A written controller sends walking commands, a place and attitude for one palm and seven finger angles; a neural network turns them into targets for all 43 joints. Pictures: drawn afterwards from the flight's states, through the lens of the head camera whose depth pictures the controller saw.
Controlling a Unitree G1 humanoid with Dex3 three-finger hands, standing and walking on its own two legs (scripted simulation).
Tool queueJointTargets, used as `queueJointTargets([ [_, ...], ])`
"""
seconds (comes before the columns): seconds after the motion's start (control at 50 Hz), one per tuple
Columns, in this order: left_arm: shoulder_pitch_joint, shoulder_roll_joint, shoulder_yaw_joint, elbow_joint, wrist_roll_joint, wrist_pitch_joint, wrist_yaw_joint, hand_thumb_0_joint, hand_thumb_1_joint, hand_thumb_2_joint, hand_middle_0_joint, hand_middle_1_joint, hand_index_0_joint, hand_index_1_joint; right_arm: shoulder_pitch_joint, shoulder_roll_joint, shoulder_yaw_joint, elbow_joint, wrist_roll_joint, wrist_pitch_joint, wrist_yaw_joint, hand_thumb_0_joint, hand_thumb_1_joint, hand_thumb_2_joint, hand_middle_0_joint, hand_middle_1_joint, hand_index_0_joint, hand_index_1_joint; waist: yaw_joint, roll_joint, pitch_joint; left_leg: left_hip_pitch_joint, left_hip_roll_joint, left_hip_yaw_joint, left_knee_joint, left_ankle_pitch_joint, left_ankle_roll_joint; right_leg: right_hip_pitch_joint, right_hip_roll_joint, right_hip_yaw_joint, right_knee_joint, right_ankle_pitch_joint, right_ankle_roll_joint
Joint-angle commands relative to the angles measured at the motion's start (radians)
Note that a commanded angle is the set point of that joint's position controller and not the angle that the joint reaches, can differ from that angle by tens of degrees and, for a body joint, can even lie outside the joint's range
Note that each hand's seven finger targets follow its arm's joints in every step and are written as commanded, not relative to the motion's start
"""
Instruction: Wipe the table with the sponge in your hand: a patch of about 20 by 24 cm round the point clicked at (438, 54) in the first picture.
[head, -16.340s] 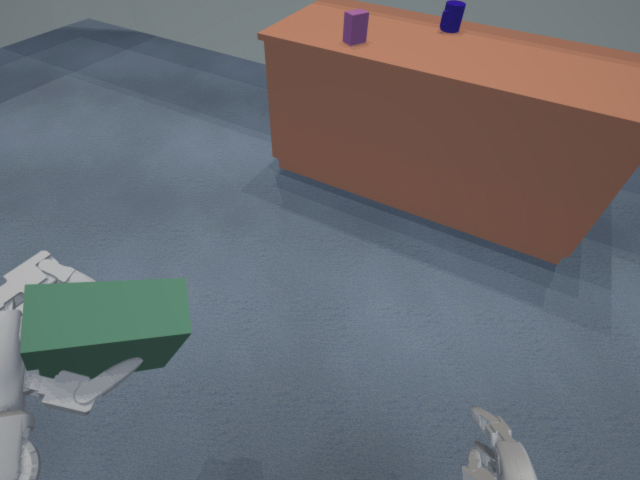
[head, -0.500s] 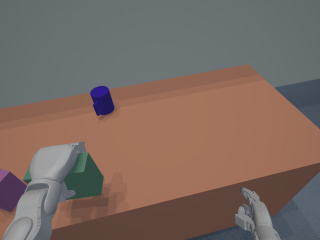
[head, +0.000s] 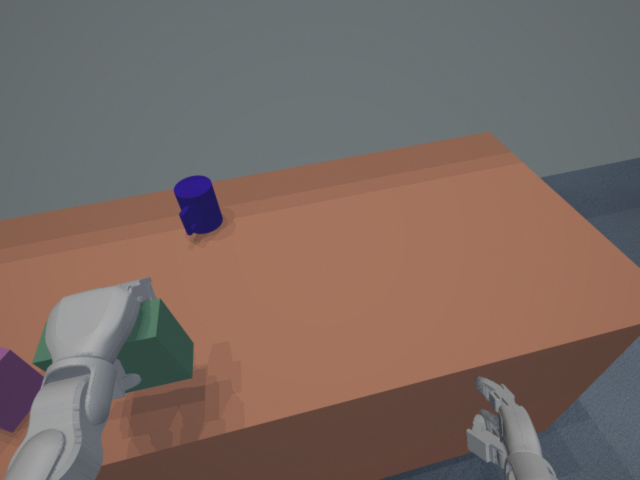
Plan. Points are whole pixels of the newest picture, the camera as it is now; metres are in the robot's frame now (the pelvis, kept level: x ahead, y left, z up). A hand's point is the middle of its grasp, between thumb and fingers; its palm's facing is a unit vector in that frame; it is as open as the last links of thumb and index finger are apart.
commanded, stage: move the sponge above the wiping area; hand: left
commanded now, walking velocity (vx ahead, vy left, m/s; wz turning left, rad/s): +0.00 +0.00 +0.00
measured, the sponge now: (130, 358) +0.22 +0.30 +0.03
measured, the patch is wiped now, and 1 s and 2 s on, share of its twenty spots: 0.00 0.00 0.00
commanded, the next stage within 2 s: none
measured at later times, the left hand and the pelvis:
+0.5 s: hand (119, 338) +0.23 +0.31 +0.06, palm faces +0.01 -0.06 -1.00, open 9.5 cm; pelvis +0.01 +0.00 +0.00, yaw +0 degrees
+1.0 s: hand (112, 352) +0.22 +0.32 +0.04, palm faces -0.04 -0.07 -1.00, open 9.5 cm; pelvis +0.01 +0.00 +0.00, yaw +1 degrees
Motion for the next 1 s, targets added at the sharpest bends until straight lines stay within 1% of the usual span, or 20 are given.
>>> queueJointTargets([
  [0.0,-0.190,0.163,0.102,-0.107,-0.018,0.077,0.029,0.000,0.100,1.300,-1.200,-1.600,-1.200,-1.600,-0.240,-0.116,-0.030,-0.175,0.020,-0.043,-0.013,0.000,-0.900,-0.900,0.200,0.300,0.200,0.300,-0.006,-0.036,-0.138,0.067,-0.065,0.014,-0.071,0.093,0.054,-0.036,0.030,-0.016,-0.105,0.057,-0.072],
  [0.12,-0.240,0.187,0.054,-0.135,0.003,0.068,-0.048,0.000,0.100,1.300,-1.200,-1.600,-1.200,-1.600,-0.220,-0.118,-0.024,-0.190,0.013,-0.053,-0.016,0.000,-0.900,-0.900,0.200,0.300,0.200,0.300,-0.020,-0.051,-0.160,0.074,-0.079,0.007,-0.060,0.089,0.070,-0.033,0.033,-0.022,-0.101,0.057,-0.070],
  [0.24,-0.289,0.300,0.188,-0.182,0.051,-0.042,0.008,0.000,0.100,1.300,-1.200,-1.600,-1.200,-1.600,-0.183,-0.119,-0.040,-0.176,-0.010,-0.069,-0.024,0.000,-0.900,-0.900,0.200,0.300,0.200,0.300,0.001,0.005,-0.201,0.117,-0.072,-0.004,-0.038,0.134,0.066,-0.047,0.050,0.010,-0.097,0.082,-0.092],
  [0.26,-0.310,0.234,0.137,-0.186,0.056,-0.049,0.022,0.000,0.100,1.300,-1.200,-1.600,-1.200,-1.600,-0.185,-0.105,-0.034,-0.183,-0.011,-0.072,-0.022,0.000,-0.900,-0.900,0.200,0.300,0.200,0.300,-0.008,0.008,-0.217,0.116,-0.074,0.003,-0.034,0.156,0.067,-0.050,0.044,-0.021,-0.084,0.098,-0.088],
  [0.34,-0.232,0.244,0.191,-0.112,0.039,-0.006,0.072,0.000,0.100,1.300,-1.200,-1.600,-1.200,-1.600,-0.194,-0.118,-0.046,-0.163,0.001,-0.056,-0.013,0.000,-0.900,-0.900,0.200,0.300,0.200,0.300,0.011,0.016,-0.207,0.102,-0.063,-0.001,-0.044,0.171,0.053,-0.043,0.047,-0.002,-0.080,0.113,-0.095],
  [0.36,-0.218,0.175,0.136,-0.104,0.024,0.011,0.072,0.000,0.100,1.300,-1.200,-1.600,-1.200,-1.600,-0.196,-0.108,-0.044,-0.174,0.009,-0.056,-0.010,0.000,-0.900,-0.900,0.200,0.300,0.200,0.300,0.001,-0.002,-0.206,0.087,-0.059,0.012,-0.046,0.164,0.055,-0.036,0.039,-0.033,-0.077,0.114,-0.084],
  [0.42,-0.171,0.185,0.139,-0.036,0.008,0.064,0.055,0.000,0.100,1.300,-1.200,-1.600,-1.200,-1.600,-0.213,-0.124,-0.044,-0.164,0.016,-0.042,-0.007,0.000,-0.900,-0.900,0.200,0.300,0.200,0.300,0.003,-0.077,-0.184,0.065,-0.061,0.012,-0.049,0.161,0.054,-0.026,0.032,-0.027,-0.081,0.130,-0.075],
  [0.44,-0.167,0.204,0.149,-0.044,0.005,0.080,0.045,0.000,0.100,1.300,-1.200,-1.600,-1.200,-1.600,-0.229,-0.129,-0.038,-0.167,0.018,-0.039,-0.008,0.000,-0.900,-0.900,0.200,0.300,0.200,0.300,0.005,-0.045,-0.164,0.065,-0.065,0.009,-0.056,0.141,0.055,-0.029,0.038,-0.008,-0.088,0.106,-0.081],
  [0.46,-0.196,0.147,0.079,-0.062,0.005,0.085,0.029,0.000,0.100,1.300,-1.200,-1.600,-1.200,-1.600,-0.223,-0.121,-0.033,-0.182,0.021,-0.043,-0.006,0.000,-0.900,-0.900,0.200,0.300,0.200,0.300,-0.011,-0.049,-0.179,0.059,-0.066,0.018,-0.054,0.136,0.060,-0.028,0.033,-0.039,-0.079,0.107,-0.073],
  [0.54,-0.183,0.232,0.129,-0.113,0.012,0.058,-0.010,0.000,0.100,1.300,-1.200,-1.600,-1.200,-1.600,-0.215,-0.128,-0.037,-0.188,0.012,-0.050,-0.009,0.000,-0.900,-0.900,0.200,0.300,0.200,0.300,-0.005,-0.032,-0.192,0.083,-0.075,0.006,-0.037,0.163,0.070,-0.018,0.038,-0.013,-0.079,0.139,-0.079],
  [0.56,-0.191,0.187,0.089,-0.135,0.013,0.038,-0.016,0.000,0.100,1.300,-1.200,-1.600,-1.200,-1.600,-0.195,-0.119,-0.037,-0.192,0.010,-0.055,-0.010,0.000,-0.900,-0.900,0.200,0.300,0.200,0.300,-0.019,-0.030,-0.212,0.087,-0.074,0.018,-0.024,0.174,0.076,-0.019,0.034,-0.039,-0.073,0.152,-0.073],
  [0.62,-0.234,0.231,0.125,-0.129,0.037,-0.027,-0.002,0.000,0.100,1.300,-1.200,-1.600,-1.200,-1.600,-0.169,-0.120,-0.047,-0.172,-0.004,-0.060,-0.014,0.000,-0.900,-0.900,0.200,0.300,0.200,0.300,-0.019,-0.026,-0.189,0.103,-0.071,0.009,-0.010,0.180,0.072,-0.062,0.039,-0.022,-0.086,0.141,-0.077],
  [0.64,-0.274,0.269,0.160,-0.170,0.040,-0.046,0.012,0.000,0.100,1.300,-1.200,-1.600,-1.200,-1.600,-0.174,-0.122,-0.045,-0.175,-0.005,-0.065,-0.016,0.000,-0.900,-0.900,0.200,0.300,0.200,0.300,-0.018,0.020,-0.189,0.110,-0.069,0.003,-0.015,0.161,0.069,-0.070,0.046,0.000,-0.088,0.120,-0.088],
  [0.7,-0.238,0.226,0.156,-0.121,0.053,-0.080,0.054,0.000,0.100,1.300,-1.200,-1.600,-1.200,-1.600,-0.153,-0.117,-0.057,-0.161,-0.012,-0.072,-0.016,0.000,-0.900,-0.900,0.200,0.300,0.200,0.300,-0.016,-0.002,-0.205,0.109,-0.065,0.005,-0.003,0.194,0.065,-0.078,0.042,-0.020,-0.078,0.142,-0.086],
  [0.74,-0.210,0.270,0.215,-0.118,0.046,-0.070,0.081,0.000,0.100,1.300,-1.200,-1.600,-1.200,-1.600,-0.165,-0.124,-0.059,-0.161,-0.008,-0.067,-0.016,0.000,-0.900,-0.900,0.200,0.300,0.200,0.300,0.001,0.009,-0.209,0.105,-0.065,-0.004,-0.010,0.187,0.061,-0.071,0.048,0.005,-0.073,0.134,-0.096],
  [0.76,-0.210,0.182,0.145,-0.126,0.036,-0.065,0.085,0.000,0.100,1.300,-1.200,-1.600,-1.200,-1.600,-0.160,-0.109,-0.057,-0.171,-0.001,-0.070,-0.014,0.000,-0.900,-0.900,0.200,0.300,0.200,0.300,-0.014,0.006,-0.229,0.100,-0.060,0.010,-0.009,0.190,0.064,-0.065,0.040,-0.033,-0.065,0.141,-0.084],
  [0.84,-0.172,0.242,0.202,-0.054,0.013,-0.005,0.088,0.000,0.100,1.300,-1.200,-1.600,-1.200,-1.600,-0.188,-0.127,-0.056,-0.154,0.012,-0.056,-0.014,0.000,-0.900,-0.900,0.200,0.300,0.200,0.300,-0.001,-0.024,-0.187,0.072,-0.063,0.005,-0.029,0.157,0.058,-0.049,0.042,-0.007,-0.077,0.122,-0.085],
  [0.86,-0.205,0.179,0.132,-0.052,0.015,0.007,0.076,0.000,0.100,1.300,-1.200,-1.600,-1.200,-1.600,-0.197,-0.119,-0.049,-0.162,0.014,-0.056,-0.012,0.000,-0.900,-0.900,0.200,0.300,0.200,0.300,-0.012,-0.031,-0.202,0.068,-0.065,0.016,-0.030,0.151,0.060,-0.050,0.034,-0.036,-0.073,0.121,-0.076],
  [0.94,-0.174,0.232,0.160,-0.033,0.004,0.033,0.038,0.000,0.100,1.300,-1.200,-1.600,-1.200,-1.600,-0.207,-0.131,-0.046,-0.164,0.018,-0.049,-0.016,0.000,-0.900,-0.900,0.200,0.300,0.200,0.300,-0.009,-0.050,-0.166,0.060,-0.071,0.010,-0.038,0.123,0.064,-0.043,0.037,-0.011,-0.087,0.100,-0.077],
  [0.98,-0.191,0.199,0.113,-0.077,0.017,0.015,0.019,0.000,0.100,1.300,-1.200,-1.600,-1.200,-1.600,-0.202,-0.119,-0.046,-0.175,0.014,-0.057,-0.012,0.000,-0.900,-0.900,0.200,0.300,0.200,0.300,-0.011,-0.045,-0.196,0.075,-0.073,0.010,-0.028,0.149,0.070,-0.041,0.035,-0.035,-0.076,0.119,-0.073],
])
